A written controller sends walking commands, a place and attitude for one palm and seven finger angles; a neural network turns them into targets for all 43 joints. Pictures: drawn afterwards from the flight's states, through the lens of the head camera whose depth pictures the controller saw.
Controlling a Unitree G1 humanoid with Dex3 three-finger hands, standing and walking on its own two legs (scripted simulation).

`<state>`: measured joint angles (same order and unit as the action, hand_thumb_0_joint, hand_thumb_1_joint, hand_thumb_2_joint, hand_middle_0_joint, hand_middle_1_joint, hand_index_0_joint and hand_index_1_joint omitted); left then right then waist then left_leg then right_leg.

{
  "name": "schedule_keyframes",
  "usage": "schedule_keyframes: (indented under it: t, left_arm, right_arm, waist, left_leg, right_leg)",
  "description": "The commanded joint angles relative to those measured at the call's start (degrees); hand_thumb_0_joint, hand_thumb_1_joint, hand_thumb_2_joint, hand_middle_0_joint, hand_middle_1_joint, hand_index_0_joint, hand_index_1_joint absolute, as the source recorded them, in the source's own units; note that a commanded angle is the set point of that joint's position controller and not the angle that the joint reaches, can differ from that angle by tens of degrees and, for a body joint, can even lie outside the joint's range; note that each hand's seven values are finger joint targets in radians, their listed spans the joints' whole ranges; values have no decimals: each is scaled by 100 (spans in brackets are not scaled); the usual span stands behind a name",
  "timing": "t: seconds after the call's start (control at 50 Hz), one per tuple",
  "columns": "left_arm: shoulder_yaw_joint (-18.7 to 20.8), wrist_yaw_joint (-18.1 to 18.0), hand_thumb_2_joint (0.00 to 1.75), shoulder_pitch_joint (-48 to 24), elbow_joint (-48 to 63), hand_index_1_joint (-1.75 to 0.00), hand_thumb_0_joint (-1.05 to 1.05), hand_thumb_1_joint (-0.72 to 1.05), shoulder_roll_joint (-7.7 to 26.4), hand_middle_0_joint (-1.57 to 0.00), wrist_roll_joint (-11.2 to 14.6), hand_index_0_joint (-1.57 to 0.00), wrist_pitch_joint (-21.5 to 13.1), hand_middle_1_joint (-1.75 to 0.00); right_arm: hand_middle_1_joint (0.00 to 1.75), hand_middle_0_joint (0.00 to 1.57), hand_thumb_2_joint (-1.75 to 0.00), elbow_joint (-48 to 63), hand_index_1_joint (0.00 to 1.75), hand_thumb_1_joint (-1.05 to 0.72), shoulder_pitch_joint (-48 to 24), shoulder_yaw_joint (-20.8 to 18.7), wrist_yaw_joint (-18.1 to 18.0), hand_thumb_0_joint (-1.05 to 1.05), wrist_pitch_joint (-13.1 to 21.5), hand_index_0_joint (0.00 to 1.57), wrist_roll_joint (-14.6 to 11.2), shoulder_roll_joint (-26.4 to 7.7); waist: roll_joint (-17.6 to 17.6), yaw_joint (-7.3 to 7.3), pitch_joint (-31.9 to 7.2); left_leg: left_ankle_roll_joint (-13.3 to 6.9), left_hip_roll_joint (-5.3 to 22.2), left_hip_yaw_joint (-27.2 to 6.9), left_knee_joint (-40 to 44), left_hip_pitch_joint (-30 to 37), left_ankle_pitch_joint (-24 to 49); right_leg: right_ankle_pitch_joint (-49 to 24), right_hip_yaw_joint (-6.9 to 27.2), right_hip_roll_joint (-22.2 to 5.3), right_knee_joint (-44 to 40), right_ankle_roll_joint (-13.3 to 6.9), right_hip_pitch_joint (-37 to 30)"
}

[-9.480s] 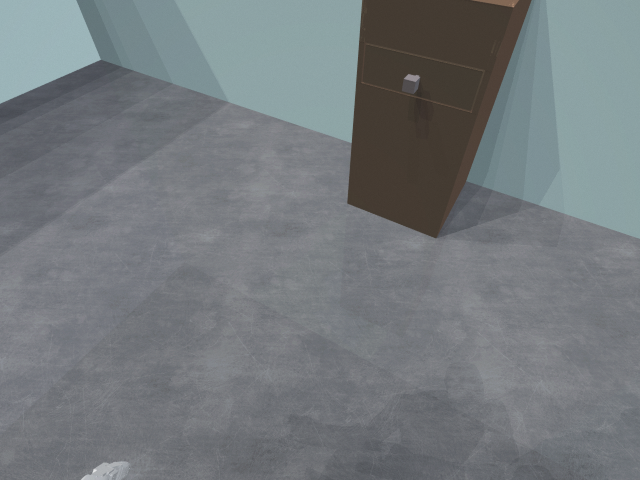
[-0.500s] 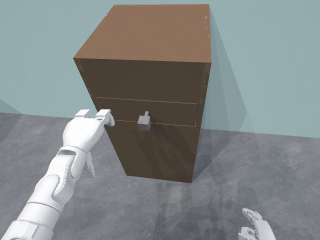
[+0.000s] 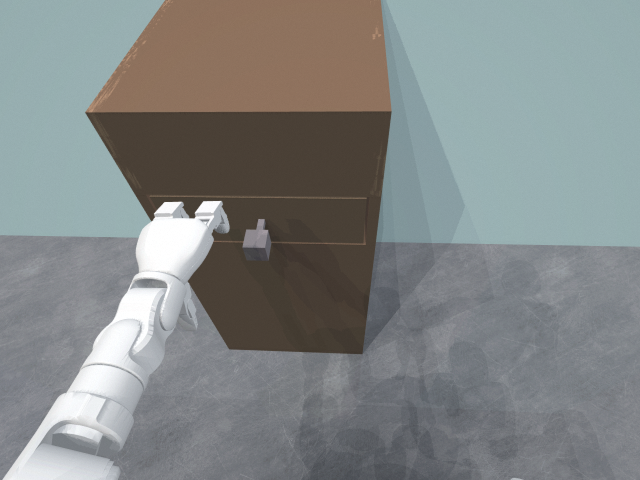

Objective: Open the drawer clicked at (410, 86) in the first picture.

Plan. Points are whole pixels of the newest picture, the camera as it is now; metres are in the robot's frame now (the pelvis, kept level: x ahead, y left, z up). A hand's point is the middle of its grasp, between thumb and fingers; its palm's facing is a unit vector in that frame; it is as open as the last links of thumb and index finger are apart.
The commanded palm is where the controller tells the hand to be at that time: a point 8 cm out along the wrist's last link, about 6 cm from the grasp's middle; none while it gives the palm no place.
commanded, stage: move the hooked fingers above the handle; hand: left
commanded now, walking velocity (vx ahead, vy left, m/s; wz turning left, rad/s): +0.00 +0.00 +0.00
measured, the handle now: (259, 236) +0.53 +0.15 -0.09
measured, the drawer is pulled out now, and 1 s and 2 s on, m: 0.00 0.00 0.00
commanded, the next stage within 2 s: lower the fingers behind the handle in 1.46 s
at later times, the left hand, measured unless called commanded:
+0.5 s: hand (221, 243) +0.44 +0.18 +0.00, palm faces -0.03 -0.02 -1.00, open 13.8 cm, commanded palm +0.43 +0.18 +0.05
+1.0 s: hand (238, 231) +0.49 +0.17 -0.02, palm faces -0.06 -0.02 -1.00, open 13.8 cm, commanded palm +0.47 +0.17 +0.03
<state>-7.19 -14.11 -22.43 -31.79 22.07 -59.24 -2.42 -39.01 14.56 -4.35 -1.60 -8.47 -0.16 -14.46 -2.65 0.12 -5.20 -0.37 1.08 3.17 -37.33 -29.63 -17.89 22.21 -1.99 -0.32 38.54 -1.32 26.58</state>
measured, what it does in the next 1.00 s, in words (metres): stands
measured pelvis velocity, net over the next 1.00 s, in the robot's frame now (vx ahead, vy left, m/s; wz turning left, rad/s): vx -0.02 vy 0.01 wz -0.03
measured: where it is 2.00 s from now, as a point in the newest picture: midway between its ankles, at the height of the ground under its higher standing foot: outside the picture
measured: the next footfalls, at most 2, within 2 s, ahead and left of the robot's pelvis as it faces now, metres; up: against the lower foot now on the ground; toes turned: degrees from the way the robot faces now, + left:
none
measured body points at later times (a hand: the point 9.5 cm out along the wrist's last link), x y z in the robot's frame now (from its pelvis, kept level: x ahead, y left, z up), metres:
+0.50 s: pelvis -0.01 +0.00 -0.02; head +0.07 -0.01 +0.43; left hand +0.44 +0.18 +0.05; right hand +0.04 -0.26 -0.15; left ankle +0.00 +0.12 -0.72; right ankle -0.04 -0.10 -0.72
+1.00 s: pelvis -0.02 +0.01 -0.03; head +0.09 +0.00 +0.41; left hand +0.48 +0.16 +0.03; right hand -0.05 -0.25 -0.16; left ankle +0.00 +0.12 -0.72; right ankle -0.04 -0.10 -0.72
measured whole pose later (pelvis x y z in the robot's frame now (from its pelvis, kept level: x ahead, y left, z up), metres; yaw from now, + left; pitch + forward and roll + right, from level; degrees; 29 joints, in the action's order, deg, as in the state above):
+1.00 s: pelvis -0.02 +0.01 -0.03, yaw -2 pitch +22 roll -1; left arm -4.2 -22.9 -50.7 -66.4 22.0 -63.1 3.5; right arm -41.6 22.7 -3.9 -0.2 -6.1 1.5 -13.4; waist -3.5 -9.2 -9.3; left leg -1.3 3.0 3.4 -50.5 -50.6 -21.6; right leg 24.2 -1.4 1.1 49.2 -0.7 46.8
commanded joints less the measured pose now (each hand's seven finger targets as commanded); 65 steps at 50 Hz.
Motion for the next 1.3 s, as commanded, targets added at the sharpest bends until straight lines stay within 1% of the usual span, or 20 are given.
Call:
schedule_keyframes:
  t: [0.0,0.16,0.2,0.26,0.34,0.42,0.48,0.56,0.6,0.66,0.7,0.74,0.8,0.9,0.92,1.0,1.06,1.12,1.22,1.28]
  left_arm:
    - [740,-467,30,-2420,632,-120,0,-50,1250,-30,-93,-30,117,-120]
    - [231,-474,30,-3188,-163,-120,0,-50,740,-30,-143,-30,123,-120]
    - [453,-498,30,-3259,-386,-120,0,-50,970,-30,-170,-30,62,-120]
    - [335,-647,30,-3587,-609,-120,0,-50,800,-30,-259,-30,3,-120]
    - [588,-920,30,-3915,-1069,-120,0,-50,1095,-30,-364,-30,105,-120]
    - [583,-1069,30,-4233,-1414,-120,0,-50,1073,-30,-411,-30,291,-120]
    - [328,-1049,30,-4383,-1549,-120,0,-50,725,-30,-392,-30,368,-120]
    - [180,-1000,30,-4812,-1860,-120,0,-50,630,-30,-351,-30,372,-120]
    - [477,-1052,30,-5028,-1919,-120,0,-50,1032,-30,-408,-30,312,-120]
    - [430,-1178,30,-5120,-2133,-120,0,-50,965,-30,-466,-30,317,-120]
    - [643,-1272,30,-5240,-2410,-120,0,-50,1231,-30,-493,-30,396,-120]
    - [483,-1313,30,-5395,-2533,-120,0,-50,1086,-30,-511,-30,499,-120]
    - [657,-1293,30,-5353,-2557,-120,0,-50,1279,-30,-459,-30,624,-120]
    - [523,-1090,30,-5380,-2433,-120,0,-50,1188,-30,-395,-30,640,-120]
    - [602,-1071,30,-5262,-2445,-120,0,-50,1287,-30,-410,-30,615,-120]
    - [329,-1038,30,-5440,-2517,-120,0,-50,975,-30,-382,-30,568,-120]
    - [377,-1063,30,-5534,-2251,-120,0,-50,1030,-30,-373,-30,421,-120]
    - [564,-1117,30,-5443,-2259,-120,0,-50,1228,-30,-404,-30,365,-120]
    - [435,-1211,30,-5439,-2387,-120,0,-50,1057,-30,-426,-30,504,-120]
    - [625,-1231,30,-5396,-2539,-120,0,-50,1359,-30,-423,-30,647,-120]
  right_arm:
    - [30,20,-90,556,30,-90,32,-239,-11,0,187,20,-9,-679]
    - [30,20,-90,478,30,-90,285,-265,4,0,138,20,-1,-683]
    - [30,20,-90,457,30,-90,362,-262,-7,0,124,20,17,-706]
    - [30,20,-90,411,30,-90,484,-276,14,0,132,20,36,-681]
    - [30,20,-90,344,30,-90,615,-275,31,0,151,20,59,-700]
    - [30,20,-90,272,30,-90,777,-300,65,0,171,20,87,-730]
    - [30,20,-90,223,30,-90,897,-332,102,0,180,20,104,-710]
    - [30,20,-90,136,30,-90,1047,-326,85,0,222,20,100,-752]
    - [30,20,-90,87,30,-90,1112,-304,61,0,254,20,124,-791]
    - [30,20,-90,53,30,-90,1210,-305,72,0,304,20,155,-783]
    - [30,20,-90,7,30,-90,1274,-281,79,0,338,20,168,-811]
    - [30,20,-90,1,30,-90,1351,-284,97,0,366,20,169,-812]
    - [30,20,-90,50,30,-90,1414,-283,112,0,367,20,190,-844]
    - [30,20,-90,64,30,-90,1513,-278,95,0,346,20,169,-857]
    - [30,20,-90,67,30,-90,1553,-282,83,0,334,20,151,-871]
    - [30,20,-90,17,30,-90,1533,-257,53,0,340,20,143,-851]
    - [30,20,-90,17,30,-90,1566,-278,53,0,365,20,162,-845]
    - [30,20,-90,6,30,-90,1598,-275,56,0,358,20,175,-853]
    - [30,20,-90,11,30,-90,1557,-269,96,0,317,20,177,-845]
    - [30,20,-90,31,30,-90,1523,-237,80,0,268,20,155,-876]
  waist:
    - [339,-60,-2019]
    - [362,-342,-2034]
    - [459,-315,-2098]
    - [311,-401,-2125]
    - [315,-434,-2320]
    - [230,-536,-2547]
    - [56,-613,-2704]
    - [249,-825,-2429]
    - [119,-793,-2566]
    - [74,-876,-2644]
    - [115,-891,-2622]
    - [-4,-969,-2690]
    - [-12,-897,-3083]
    - [-94,-941,-3119]
    - [-52,-895,-3069]
    - [67,-1068,-2633]
    - [-235,-1033,-2884]
    - [-202,-959,-2995]
    - [-214,-1017,-2897]
    - [-61,-990,-2788]
  left_leg:
    - [-240,-316,-61,-8,1122,2184]
    - [-252,-274,-84,-158,1061,2054]
    - [-251,-284,-108,-205,916,2073]
    - [-248,-268,-118,-326,861,2012]
    - [-253,-273,-97,-453,575,1870]
    - [-242,-248,-102,-591,495,1972]
    - [-228,-223,-106,-669,610,2094]
    - [-258,-214,-143,-705,321,1652]
    - [-252,-205,-177,-767,206,1621]
    - [-258,-198,-176,-900,75,1567]
    - [-261,-200,-189,-955,-171,1499]
    - [-257,-194,-174,-1037,-228,1445]
    - [-258,-198,-181,-1093,-161,1654]
    - [-254,-150,-208,-1057,26,1778]
    - [-252,-145,-207,-1046,21,1739]
    - [-266,-122,-252,-993,-66,1479]
    - [-256,-109,-266,-1037,195,1589]
    - [-240,-116,-298,-1081,181,1807]
    - [-231,-113,-289,-1099,214,1918]
    - [-248,-147,-236,-1063,-30,1758]
  right_leg:
    - [-2658,136,242,-284,-71,-478]
    - [-2507,107,261,-213,-54,-31]
    - [-2518,109,264,-156,-68,-78]
    - [-2384,100,278,-62,-76,228]
    - [-2323,130,287,46,-66,285]
    - [-2412,113,313,169,-60,403]
    - [-2432,95,340,216,-69,550]
    - [-2069,113,338,165,-36,797]
    - [-1975,117,341,279,-58,872]
    - [-1900,98,353,378,-48,1060]
    - [-1842,93,361,450,-52,1102]
    - [-1775,81,364,498,-46,1272]
    - [-1980,86,385,559,-40,1068]
    - [-2012,60,409,506,-31,1084]
    - [-1952,51,414,489,-33,1106]
    - [-1638,29,414,397,-32,1377]
    - [-1628,34,417,426,-44,1464]
    - [-1793,10,420,521,-54,1399]
    - [-1862,-22,435,512,-51,1465]
    - [-1876,7,416,472,-31,1278]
